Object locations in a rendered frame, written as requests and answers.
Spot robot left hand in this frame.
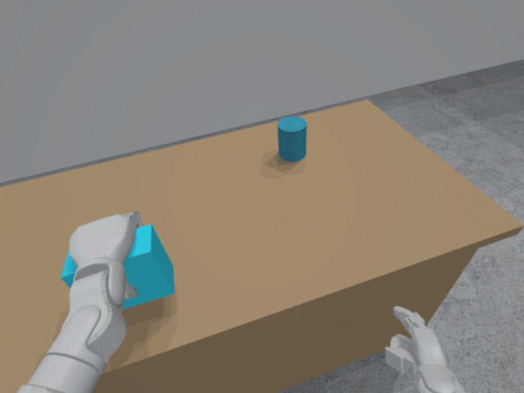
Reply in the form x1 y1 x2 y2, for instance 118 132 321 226
69 211 143 300

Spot robot left forearm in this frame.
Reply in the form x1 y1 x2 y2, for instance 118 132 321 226
16 258 127 393

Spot table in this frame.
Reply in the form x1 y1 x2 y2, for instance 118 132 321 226
0 100 524 393

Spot robot right hand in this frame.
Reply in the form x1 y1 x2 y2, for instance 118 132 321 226
385 306 447 379

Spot sponge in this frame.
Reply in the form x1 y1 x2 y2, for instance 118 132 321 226
61 224 174 309

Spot robot right forearm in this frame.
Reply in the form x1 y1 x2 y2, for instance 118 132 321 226
416 363 466 393

